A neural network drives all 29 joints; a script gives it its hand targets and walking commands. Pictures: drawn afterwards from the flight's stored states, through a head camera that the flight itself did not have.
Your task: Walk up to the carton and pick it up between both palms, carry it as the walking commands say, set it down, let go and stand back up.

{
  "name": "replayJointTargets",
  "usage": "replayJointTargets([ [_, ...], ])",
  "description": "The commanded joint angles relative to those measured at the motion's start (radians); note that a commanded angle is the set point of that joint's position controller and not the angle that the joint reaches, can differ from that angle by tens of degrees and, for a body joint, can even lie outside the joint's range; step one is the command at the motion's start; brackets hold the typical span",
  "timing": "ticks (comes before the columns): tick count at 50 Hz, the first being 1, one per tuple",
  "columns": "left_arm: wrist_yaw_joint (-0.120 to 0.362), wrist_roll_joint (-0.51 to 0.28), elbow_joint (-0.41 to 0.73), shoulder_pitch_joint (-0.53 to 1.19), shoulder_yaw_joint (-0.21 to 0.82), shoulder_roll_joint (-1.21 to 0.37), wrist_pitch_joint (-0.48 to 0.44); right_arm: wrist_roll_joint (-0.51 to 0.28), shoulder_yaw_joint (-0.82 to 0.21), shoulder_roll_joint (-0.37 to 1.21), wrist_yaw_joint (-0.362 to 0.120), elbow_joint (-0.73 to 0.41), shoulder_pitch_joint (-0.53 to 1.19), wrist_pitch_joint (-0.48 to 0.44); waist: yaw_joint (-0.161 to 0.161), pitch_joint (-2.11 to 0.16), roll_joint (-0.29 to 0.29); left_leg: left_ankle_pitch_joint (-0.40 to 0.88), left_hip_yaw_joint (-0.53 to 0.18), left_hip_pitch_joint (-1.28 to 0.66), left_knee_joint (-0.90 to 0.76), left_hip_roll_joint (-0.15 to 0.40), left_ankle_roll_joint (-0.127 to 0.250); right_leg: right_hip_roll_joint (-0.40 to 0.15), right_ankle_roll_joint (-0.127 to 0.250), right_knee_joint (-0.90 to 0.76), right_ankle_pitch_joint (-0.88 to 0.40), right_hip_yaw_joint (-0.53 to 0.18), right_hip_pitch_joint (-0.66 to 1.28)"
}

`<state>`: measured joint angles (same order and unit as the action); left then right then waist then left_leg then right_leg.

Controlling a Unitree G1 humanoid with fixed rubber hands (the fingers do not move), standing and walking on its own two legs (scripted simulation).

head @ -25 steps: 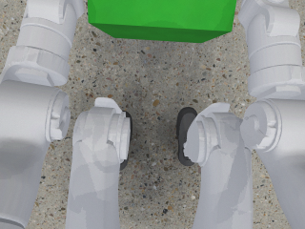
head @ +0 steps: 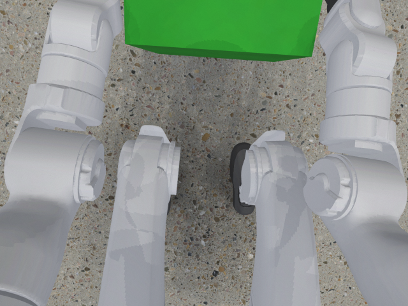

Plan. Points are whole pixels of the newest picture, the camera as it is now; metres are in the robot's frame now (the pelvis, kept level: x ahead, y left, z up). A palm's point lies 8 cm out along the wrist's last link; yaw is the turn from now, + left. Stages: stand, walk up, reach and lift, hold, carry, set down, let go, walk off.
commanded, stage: reach and lift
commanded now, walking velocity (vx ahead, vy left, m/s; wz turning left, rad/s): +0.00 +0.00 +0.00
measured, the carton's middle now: (220, 5) +0.55 +0.00 -0.18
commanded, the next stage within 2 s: none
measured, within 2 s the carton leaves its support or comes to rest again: neither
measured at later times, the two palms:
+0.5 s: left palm out of the picture +0.54 +0.17 -0.03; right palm out of the picture +0.53 -0.15 -0.01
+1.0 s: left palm out of the picture +0.52 +0.17 +0.05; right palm out of the picture +0.52 -0.16 +0.07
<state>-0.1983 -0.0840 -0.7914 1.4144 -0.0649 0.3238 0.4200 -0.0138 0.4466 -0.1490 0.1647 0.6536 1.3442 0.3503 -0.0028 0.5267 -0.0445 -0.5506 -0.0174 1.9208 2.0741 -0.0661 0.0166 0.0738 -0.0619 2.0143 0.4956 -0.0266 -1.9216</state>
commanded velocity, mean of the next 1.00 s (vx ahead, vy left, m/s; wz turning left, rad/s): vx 0.00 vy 0.00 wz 0.00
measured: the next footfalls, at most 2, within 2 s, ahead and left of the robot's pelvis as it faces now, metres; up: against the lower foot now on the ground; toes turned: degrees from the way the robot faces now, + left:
none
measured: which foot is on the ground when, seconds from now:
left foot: down 0.00-1.00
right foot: down 0.00-1.00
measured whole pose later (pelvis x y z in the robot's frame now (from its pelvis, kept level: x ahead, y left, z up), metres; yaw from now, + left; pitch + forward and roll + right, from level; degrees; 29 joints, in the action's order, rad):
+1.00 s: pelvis -0.01 +0.00 +0.10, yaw +1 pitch +15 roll -3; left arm -0.21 -0.04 -0.74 1.27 -0.12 0.24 0.47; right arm 0.03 0.45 -0.10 0.16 0.58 1.20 0.42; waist 0.00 0.47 0.00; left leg -0.51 -0.05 1.51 1.76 -0.08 0.01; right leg 0.07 -0.05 1.70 0.46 -0.03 -1.50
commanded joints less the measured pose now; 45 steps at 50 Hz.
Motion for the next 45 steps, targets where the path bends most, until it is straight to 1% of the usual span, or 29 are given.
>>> replayJointTargets([
  [1, 0.387, -0.159, 0.366, 0.718, 0.385, -1.17, -0.067, -0.174, -0.615, 1.077, -0.324, -0.241, 0.704, 0.046, -0.044, -2.5, 0.078, 0.358, 0.018, -0.905, -0.328, -0.086, -0.028, 0.102, 0.05, -0.184, -0.275, 0.16, 0.635],
  [4, 0.406, -0.115, 0.349, 0.828, 0.295, -1.113, -0.084, -0.151, -0.584, 1.11, -0.327, -0.079, 0.703, 0.064, 0.025, -2.273, 0.116, 0.19, 0.076, -0.709, -0.333, -0.074, -0.018, 0.089, 0.064, -0.234, -0.131, 0.104, 0.573],
  [5, 0.404, -0.146, 0.406, 0.847, 0.341, -1.124, -0.08, -0.132, -0.571, 1.168, -0.33, -0.057, 0.618, 0.075, -0.049, -2.336, 0.044, 0.187, 0.046, -0.758, -0.358, -0.08, -0.022, 0.096, 0.067, -0.246, -0.155, 0.131, 0.635],
  [6, 0.403, -0.09, 0.277, 0.743, 0.261, -1.112, -0.07, -0.123, -0.534, 1.132, -0.334, -0.017, 0.635, 0.075, -0.008, -2.199, 0.073, 0.141, 0.044, -0.701, -0.363, -0.069, -0.006, 0.086, 0.058, -0.247, -0.09, 0.12, 0.543],
  [7, 0.412, -0.111, 0.336, 0.686, 0.308, -1.191, -0.066, -0.165, -0.612, 1.181, -0.333, -0.149, 0.645, 0.072, -0.01, -2.419, 0.076, 0.248, 0.057, -0.814, -0.367, -0.089, -0.009, 0.1, 0.054, -0.277, -0.216, 0.105, 0.739],
  [8, 0.421, -0.104, 0.254, 0.663, 0.284, -1.183, -0.068, -0.118, -0.567, 1.156, -0.336, -0.028, 0.589, 0.076, -0.036, -2.253, 0.06, 0.235, 0.053, -0.667, -0.347, -0.084, -0.017, 0.089, 0.053, -0.255, -0.196, 0.106, 0.623],
  [10, 0.428, -0.074, 0.19, 0.624, 0.21, -1.143, -0.08, -0.084, -0.538, 1.14, -0.338, 0.019, 0.571, 0.07, -0.003, -2.143, 0.044, 0.213, 0.053, -0.579, -0.35, -0.079, -0.007, 0.083, 0.045, -0.256, -0.166, 0.092, 0.577],
  [11, 0.424, -0.115, 0.314, 0.606, 0.287, -1.169, -0.086, -0.12, -0.606, 1.2, -0.342, -0.122, 0.571, 0.066, -0.007, -2.393, -0.016, 0.328, 0.044, -0.752, -0.365, -0.096, -0.006, 0.099, 0.037, -0.261, -0.263, 0.1, 0.718],
  [12, 0.423, -0.107, 0.304, 0.658, 0.297, -1.148, -0.085, -0.14, -0.602, 1.195, -0.344, -0.058, 0.564, 0.07, 0.024, -2.325, 0.046, 0.288, 0.057, -0.718, -0.364, -0.084, -0.016, 0.094, 0.049, -0.266, -0.234, 0.091, 0.671],
  [13, 0.418, -0.148, 0.388, 0.653, 0.345, -1.194, -0.088, -0.192, -0.686, 1.185, -0.331, -0.273, 0.656, 0.046, 0.022, -2.621, 0.046, 0.423, 0.062, -0.873, -0.349, -0.102, -0.011, 0.108, 0.035, -0.252, -0.355, 0.099, 0.821],
  [14, 0.415, -0.152, 0.422, 0.741, 0.345, -1.119, -0.092, -0.19, -0.678, 1.181, -0.324, -0.21, 0.633, 0.063, 0.027, -2.557, 0.077, 0.415, 0.073, -0.837, -0.354, -0.099, -0.015, 0.102, 0.042, -0.27, -0.364, 0.083, 0.812],
  [15, 0.406, -0.17, 0.523, 0.82, 0.399, -1.131, -0.082, -0.171, -0.664, 1.176, -0.33, -0.182, 0.594, 0.079, -0.015, -2.615, 0.059, 0.382, 0.035, -0.934, -0.372, -0.093, -0.017, 0.106, 0.058, -0.262, -0.322, 0.095, 0.803],
  [16, 0.407, -0.139, 0.435, 0.835, 0.354, -1.093, -0.073, -0.137, -0.597, 1.15, -0.331, -0.05, 0.547, 0.092, -0.04, -2.398, 0.118, 0.291, 0.038, -0.846, -0.393, -0.074, -0.021, 0.099, 0.074, -0.287, -0.235, 0.092, 0.68],
  [17, 0.402, -0.17, 0.546, 0.779, 0.437, -1.182, -0.071, -0.176, -0.661, 1.259, -0.334, -0.141, 0.5, 0.094, -0.044, -2.624, 0.086, 0.389, 0.05, -1.023, -0.404, -0.09, -0.033, 0.112, 0.06, -0.313, -0.313, 0.109, 0.82],
  [19, 0.405, -0.142, 0.45, 0.791, 0.367, -1.137, -0.06, -0.161, -0.61, 1.192, -0.332, -0.056, 0.534, 0.104, -0.028, -2.388, 0.121, 0.255, 0.048, -0.91, -0.417, -0.078, -0.018, 0.099, 0.06, -0.324, -0.182, 0.096, 0.685],
  [20, 0.41, -0.149, 0.373, 0.711, 0.39, -1.201, -0.044, -0.159, -0.61, 1.174, -0.342, -0.091, 0.532, 0.091, -0.051, -2.383, 0.08, 0.244, 0.037, -0.893, -0.449, -0.088, -0.035, 0.096, 0.065, -0.352, -0.206, 0.102, 0.749],
  [21, 0.414, -0.148, 0.401, 0.728, 0.38, -1.213, -0.044, -0.172, -0.651, 1.178, -0.332, -0.174, 0.59, 0.085, -0.021, -2.47, 0.125, 0.278, 0.034, -0.945, -0.443, -0.085, -0.025, 0.101, 0.063, -0.332, -0.237, 0.094, 0.785],
  [22, 0.416, -0.095, 0.269, 0.653, 0.328, -1.201, -0.034, -0.146, -0.581, 1.13, -0.343, -0.061, 0.602, 0.081, -0.029, -2.289, 0.125, 0.2, 0.029, -0.847, -0.446, -0.084, -0.018, 0.091, 0.062, -0.337, -0.149, 0.109, 0.643],
  [27, 0.413, -0.122, 0.322, 0.624, 0.324, -1.249, -0.054, -0.126, -0.622, 1.185, -0.355, -0.076, 0.525, 0.085, -0.043, -2.409, 0.061, 0.293, 0.023, -0.949, -0.469, -0.091, -0.024, 0.102, 0.056, -0.367, -0.21, 0.107, 0.725],
  [28, 0.409, -0.117, 0.373, 0.694, 0.342, -1.234, -0.058, -0.102, -0.578, 1.156, -0.362, -0.03, 0.479, 0.089, -0.106, -2.386, 0.056, 0.257, -0.001, -0.946, -0.478, -0.077, -0.021, 0.099, 0.06, -0.371, -0.199, 0.115, 0.711],
  [32, 0.409, -0.1, 0.331, 0.695, 0.316, -1.163, -0.048, -0.153, -0.609, 1.136, -0.364, -0.075, 0.578, 0.088, -0.011, -2.316, 0.138, 0.19, 0.04, -0.924, -0.489, -0.075, -0.027, 0.084, 0.059, -0.411, -0.115, 0.078, 0.682],
  [33, 0.412, -0.173, 0.527, 0.781, 0.441, -1.249, -0.046, -0.191, -0.685, 1.185, -0.358, -0.221, 0.591, 0.087, -0.062, -2.641, 0.143, 0.293, 0.032, -1.107, -0.511, -0.094, -0.037, 0.099, 0.066, -0.421, -0.256, 0.091, 0.909],
  [34, 0.395, -0.152, 0.445, 0.811, 0.391, -1.166, -0.047, -0.155, -0.617, 1.094, -0.359, -0.108, 0.612, 0.085, -0.056, -2.382, 0.168, 0.206, 0.008, -1.011, -0.519, -0.067, -0.033, 0.086, 0.065, -0.395, -0.146, 0.106, 0.678],
  [38, 0.394, -0.163, 0.475, 0.694, 0.431, -1.229, -0.02, -0.191, -0.701, 1.159, -0.348, -0.209, 0.581, 0.101, -0.058, -2.595, 0.112, 0.303, 0.014, -1.109, -0.528, -0.082, -0.025, 0.094, 0.057, -0.436, -0.243, 0.092, 0.909],
  [39, 0.399, -0.19, 0.456, 0.723, 0.455, -1.254, -0.022, -0.184, -0.703, 1.171, -0.343, -0.164, 0.582, 0.103, -0.088, -2.553, 0.11, 0.252, 0.019, -1.04, -0.521, -0.085, -0.027, 0.087, 0.061, -0.438, -0.22, 0.086, 0.901],
  [40, 0.396, -0.137, 0.333, 0.651, 0.34, -1.226, -0.015, -0.142, -0.633, 1.134, -0.352, -0.078, 0.551, 0.109, -0.053, -2.313, 0.084, 0.155, 0.009, -0.974, -0.559, -0.078, -0.017, 0.084, 0.057, -0.449, -0.111, 0.095, 0.786],
  [42, 0.402, -0.139, 0.366, 0.599, 0.401, -1.313, -0.009, -0.132, -0.652, 1.174, -0.36, -0.16, 0.507, 0.104, -0.109, -2.488, 0.08, 0.265, 0.0, -1.124, -0.59, -0.085, -0.038, 0.106, 0.058, -0.485, -0.219, 0.108, 0.89],
  [43, 0.411, -0.107, 0.243, 0.573, 0.33, -1.275, -0.014, -0.123, -0.614, 1.151, -0.36, -0.059, 0.532, 0.1, -0.065, -2.225, 0.092, 0.141, 0.02, -0.929, -0.584, -0.079, -0.025, 0.074, 0.053, -0.492, -0.087, 0.087, 0.785],
  [45, 0.404, -0.152, 0.391, 0.627, 0.403, -1.279, -0.029, -0.128, -0.633, 1.183, -0.364, -0.078, 0.471, 0.093, -0.103, -2.371, 0.103, 0.277, -0.009, -1.061, -0.592, -0.085, -0.034, 0.093, 0.059, -0.49, -0.23, 0.093, 0.816],
])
